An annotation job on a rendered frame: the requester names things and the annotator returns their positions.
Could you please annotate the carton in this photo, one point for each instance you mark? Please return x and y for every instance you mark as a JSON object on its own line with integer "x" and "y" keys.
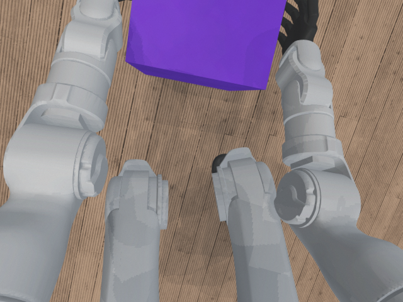
{"x": 224, "y": 44}

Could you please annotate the robot right hand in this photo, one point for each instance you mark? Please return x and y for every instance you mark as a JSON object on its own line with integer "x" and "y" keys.
{"x": 304, "y": 23}

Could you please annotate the right robot foot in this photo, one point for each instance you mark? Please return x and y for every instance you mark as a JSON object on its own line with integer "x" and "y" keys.
{"x": 216, "y": 162}

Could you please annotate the robot right shin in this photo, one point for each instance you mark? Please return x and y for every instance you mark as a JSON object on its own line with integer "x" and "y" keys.
{"x": 264, "y": 171}

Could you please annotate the left robot upper arm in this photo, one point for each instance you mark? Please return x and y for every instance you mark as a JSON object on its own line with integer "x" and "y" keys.
{"x": 49, "y": 170}

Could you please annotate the robot left forearm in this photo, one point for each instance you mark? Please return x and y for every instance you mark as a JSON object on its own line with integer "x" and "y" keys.
{"x": 81, "y": 73}

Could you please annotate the right robot upper arm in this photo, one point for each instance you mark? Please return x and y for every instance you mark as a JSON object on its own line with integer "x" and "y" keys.
{"x": 322, "y": 208}

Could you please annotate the robot right forearm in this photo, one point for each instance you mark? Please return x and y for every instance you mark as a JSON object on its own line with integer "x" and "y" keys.
{"x": 308, "y": 116}

